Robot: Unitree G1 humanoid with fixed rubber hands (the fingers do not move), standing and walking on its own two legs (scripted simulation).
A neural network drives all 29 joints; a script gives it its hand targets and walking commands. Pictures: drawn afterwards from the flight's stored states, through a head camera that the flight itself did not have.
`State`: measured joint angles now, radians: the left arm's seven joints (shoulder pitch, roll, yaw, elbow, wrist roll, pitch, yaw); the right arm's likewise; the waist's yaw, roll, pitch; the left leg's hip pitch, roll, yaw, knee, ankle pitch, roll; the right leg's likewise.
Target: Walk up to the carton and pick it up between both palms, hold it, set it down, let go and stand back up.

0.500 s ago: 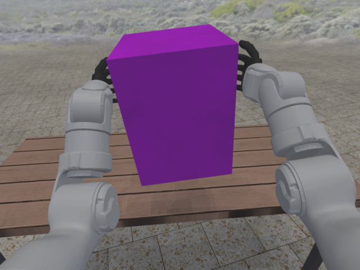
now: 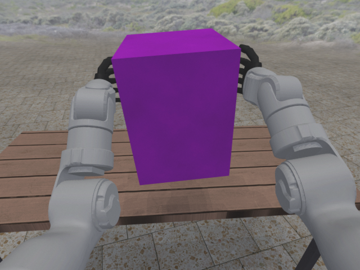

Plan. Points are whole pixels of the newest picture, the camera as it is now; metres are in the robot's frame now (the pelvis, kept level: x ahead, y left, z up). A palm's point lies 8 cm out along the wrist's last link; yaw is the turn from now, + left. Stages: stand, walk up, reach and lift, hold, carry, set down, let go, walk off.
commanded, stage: hold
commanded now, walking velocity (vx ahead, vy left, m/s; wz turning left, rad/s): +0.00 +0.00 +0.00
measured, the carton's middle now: (177, 103) +0.42 +0.03 +0.26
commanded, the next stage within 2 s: set down in 0.98 s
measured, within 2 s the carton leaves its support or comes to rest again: neither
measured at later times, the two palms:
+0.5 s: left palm (104, 88) +0.35 +0.17 +0.33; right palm (255, 77) +0.36 -0.13 +0.35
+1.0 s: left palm (102, 90) +0.36 +0.18 +0.32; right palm (248, 77) +0.37 -0.12 +0.35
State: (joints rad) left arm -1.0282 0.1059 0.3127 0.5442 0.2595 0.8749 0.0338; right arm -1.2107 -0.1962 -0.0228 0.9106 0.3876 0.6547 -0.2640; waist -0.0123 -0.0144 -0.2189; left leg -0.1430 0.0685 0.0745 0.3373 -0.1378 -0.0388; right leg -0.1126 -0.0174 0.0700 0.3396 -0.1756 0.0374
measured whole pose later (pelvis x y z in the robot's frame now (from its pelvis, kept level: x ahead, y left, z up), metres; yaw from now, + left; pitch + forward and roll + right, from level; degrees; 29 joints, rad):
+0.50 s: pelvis +0.00 +0.00 +0.00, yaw +0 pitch -3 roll +0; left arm -1.00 0.10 0.31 0.47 0.26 0.92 0.02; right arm -1.21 -0.20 -0.02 0.83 0.43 0.72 -0.31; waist -0.01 0.02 -0.22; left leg -0.14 0.07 0.07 0.34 -0.13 -0.04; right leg -0.11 -0.02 0.07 0.34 -0.17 0.04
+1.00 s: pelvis +0.00 +0.00 +0.00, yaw +0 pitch -3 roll +0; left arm -1.01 0.10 0.31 0.50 0.26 0.89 0.03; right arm -1.21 -0.19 -0.02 0.87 0.41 0.67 -0.28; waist -0.01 -0.02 -0.22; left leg -0.14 0.07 0.07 0.34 -0.14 -0.04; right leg -0.11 -0.02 0.07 0.34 -0.18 0.04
